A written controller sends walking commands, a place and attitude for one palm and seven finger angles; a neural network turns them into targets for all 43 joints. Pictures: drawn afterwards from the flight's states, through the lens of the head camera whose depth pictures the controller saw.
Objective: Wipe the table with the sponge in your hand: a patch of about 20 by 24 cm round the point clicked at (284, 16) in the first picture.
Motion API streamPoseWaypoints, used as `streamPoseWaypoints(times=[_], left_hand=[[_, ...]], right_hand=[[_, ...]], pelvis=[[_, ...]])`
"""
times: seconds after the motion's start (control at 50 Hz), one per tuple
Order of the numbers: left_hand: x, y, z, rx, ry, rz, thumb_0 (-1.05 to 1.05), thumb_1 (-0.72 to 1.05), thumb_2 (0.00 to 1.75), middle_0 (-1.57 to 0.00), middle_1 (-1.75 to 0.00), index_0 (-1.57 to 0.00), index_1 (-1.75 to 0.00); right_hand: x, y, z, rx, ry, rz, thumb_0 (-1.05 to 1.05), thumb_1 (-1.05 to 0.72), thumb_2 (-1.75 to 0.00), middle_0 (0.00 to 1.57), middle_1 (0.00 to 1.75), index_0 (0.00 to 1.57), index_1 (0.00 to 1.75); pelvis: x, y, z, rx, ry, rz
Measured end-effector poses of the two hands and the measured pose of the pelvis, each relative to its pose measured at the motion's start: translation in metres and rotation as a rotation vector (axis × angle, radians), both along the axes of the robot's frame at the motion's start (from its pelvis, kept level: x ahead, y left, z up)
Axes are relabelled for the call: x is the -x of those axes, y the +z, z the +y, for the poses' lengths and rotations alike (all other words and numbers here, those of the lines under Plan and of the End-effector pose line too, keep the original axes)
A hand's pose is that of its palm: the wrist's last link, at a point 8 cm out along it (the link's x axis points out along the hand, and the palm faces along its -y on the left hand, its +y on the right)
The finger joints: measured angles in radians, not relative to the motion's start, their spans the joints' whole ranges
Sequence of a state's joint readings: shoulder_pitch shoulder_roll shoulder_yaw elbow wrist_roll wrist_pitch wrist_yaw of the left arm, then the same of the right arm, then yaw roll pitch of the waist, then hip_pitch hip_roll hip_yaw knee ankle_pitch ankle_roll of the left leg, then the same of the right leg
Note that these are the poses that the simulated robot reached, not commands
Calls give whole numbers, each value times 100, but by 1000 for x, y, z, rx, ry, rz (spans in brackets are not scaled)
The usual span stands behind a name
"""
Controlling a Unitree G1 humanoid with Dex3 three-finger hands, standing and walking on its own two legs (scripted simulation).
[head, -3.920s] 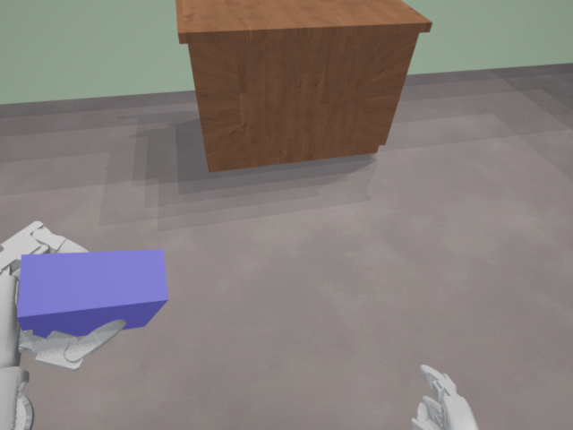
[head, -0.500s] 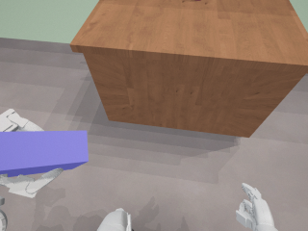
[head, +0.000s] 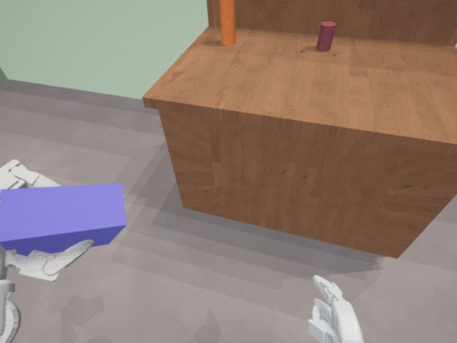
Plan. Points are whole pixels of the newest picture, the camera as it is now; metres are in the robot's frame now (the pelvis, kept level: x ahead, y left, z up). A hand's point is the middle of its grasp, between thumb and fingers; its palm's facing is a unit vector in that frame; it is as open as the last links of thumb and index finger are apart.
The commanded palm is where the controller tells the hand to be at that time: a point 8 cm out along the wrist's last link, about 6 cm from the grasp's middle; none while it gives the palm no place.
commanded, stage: turn to face it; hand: left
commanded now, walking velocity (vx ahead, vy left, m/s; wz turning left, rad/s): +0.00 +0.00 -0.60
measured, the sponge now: (82, 220) +0.21 +0.22 +0.18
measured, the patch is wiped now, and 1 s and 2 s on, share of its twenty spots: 0.00 0.00 0.00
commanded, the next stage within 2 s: take the last steps up to it in 0.92 s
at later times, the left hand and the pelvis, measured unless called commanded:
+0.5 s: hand (152, 225) +0.21 +0.13 +0.19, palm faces +0.15 -0.88 -0.44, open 9.7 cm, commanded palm +0.17 +0.18 +0.19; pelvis -0.06 -0.04 +0.01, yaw -17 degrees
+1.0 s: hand (248, 290) +0.16 +0.00 +0.16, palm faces -0.13 -0.89 -0.43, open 9.7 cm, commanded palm +0.12 +0.09 +0.19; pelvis -0.16 -0.07 +0.00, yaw -29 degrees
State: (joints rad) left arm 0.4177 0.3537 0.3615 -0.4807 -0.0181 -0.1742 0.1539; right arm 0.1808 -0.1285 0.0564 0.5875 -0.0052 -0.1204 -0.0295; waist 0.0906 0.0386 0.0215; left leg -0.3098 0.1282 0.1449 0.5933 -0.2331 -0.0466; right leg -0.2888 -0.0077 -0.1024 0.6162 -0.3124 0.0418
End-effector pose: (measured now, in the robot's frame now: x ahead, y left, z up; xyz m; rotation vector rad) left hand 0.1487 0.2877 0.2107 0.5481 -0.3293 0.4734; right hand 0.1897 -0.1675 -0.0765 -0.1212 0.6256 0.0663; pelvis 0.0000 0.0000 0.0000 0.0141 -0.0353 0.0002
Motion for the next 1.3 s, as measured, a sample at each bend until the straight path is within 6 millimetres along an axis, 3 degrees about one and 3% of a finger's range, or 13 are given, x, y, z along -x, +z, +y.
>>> streamPoseWaypoints(times=[0.1, 0.22, 0.3, 0.36, 0.46, 0.58, 0.68, 0.78, 0.84, 0.92, 1.04, 1.18, 1.3], left_hand=[[-29, -17, -38, 76, -62, 65, -1, -46, 99, -80, -133, -79, -133], [-47, -12, -90, 34, -265, 118, -1, -46, 99, -80, -133, -79, -134], [-47, 5, -105, -51, -352, 92, -1, -46, 99, -80, -133, -79, -134], [-44, 11, -107, -81, -369, 73, -1, -46, 99, -80, -133, -79, -134], [-38, 1, -109, -28, -372, 80, -1, -46, 99, -80, -133, -79, -134], [-25, -17, -123, 51, -456, 83, -1, -46, 100, -80, -133, -79, -134], [-13, -8, -135, -33, -537, 58, -1, -46, 100, -80, -134, -79, -134], [-3, -1, -142, -78, -504, 81, -1, -46, 100, -79, -134, -79, -134], [-1, -11, -160, -75, -490, 98, -1, -46, 100, -79, -134, -79, -134], [-3, -31, -200, -8, -551, 105, -1, -46, 100, -79, -134, -78, -134], [8, -26, -237, -21, -736, 128, -1, -46, 100, -79, -134, -78, -134], [22, 4, -220, -103, -780, -29, -1, -46, 100, -79, -134, -78, -134], [17, -6, -198, -18, -614, 38, -1, -46, 100, -79, -134, -78, -134]], right_hand=[[18, -7, -55, 34, -85, 34, 1, -90, -89, 20, 30, 21, 30], [70, 6, -127, 116, -272, 98, 1, -90, -89, 20, 30, 20, 30], [112, 8, -161, 161, -375, 157, 1, -91, -90, 19, 30, 20, 30], [141, 8, -175, 173, -430, 199, 1, -91, -90, 19, 30, 20, 30], [177, 8, -175, 160, -475, 236, 1, -91, -90, 19, 30, 20, 30], [205, 8, -154, 139, -473, 232, 1, -91, -90, 19, 30, 20, 30], [227, 7, -134, 100, -487, 183, 1, -90, -90, 19, 30, 20, 30], [249, -6, -125, -1, -534, 168, 1, -90, -89, 20, 30, 20, 30], [266, -20, -131, -32, -549, 163, 1, -90, -89, 20, 30, 20, 30], [296, -35, -154, -2, -567, 214, 1, -90, -89, 20, 30, 20, 30], [344, -8, -192, 105, -709, 245, 1, -90, -89, 20, 30, 20, 30], [375, 20, -206, 218, -801, 222, 1, -91, -90, 19, 30, 20, 30], [373, 16, -192, 149, -794, 195, 1, -91, -90, 19, 30, 20, 30]], pelvis=[[12, 2, -21, -26, -50, 4], [24, 13, -38, -51, -127, 33], [33, 14, -44, -46, -179, 53], [41, 14, -46, -44, -215, 62], [56, 14, -46, -49, -270, 66], [81, 9, -40, -43, -315, 67], [105, 8, -39, -30, -354, 37], [114, 9, -48, 4, -438, 42], [125, 1, -62, 13, -470, 36], [146, -6, -72, 32, -466, 21], [163, 4, -73, -4, -529, 42], [164, 4, -71, 4, -548, 36], [157, 16, -81, 43, -539, 55]])
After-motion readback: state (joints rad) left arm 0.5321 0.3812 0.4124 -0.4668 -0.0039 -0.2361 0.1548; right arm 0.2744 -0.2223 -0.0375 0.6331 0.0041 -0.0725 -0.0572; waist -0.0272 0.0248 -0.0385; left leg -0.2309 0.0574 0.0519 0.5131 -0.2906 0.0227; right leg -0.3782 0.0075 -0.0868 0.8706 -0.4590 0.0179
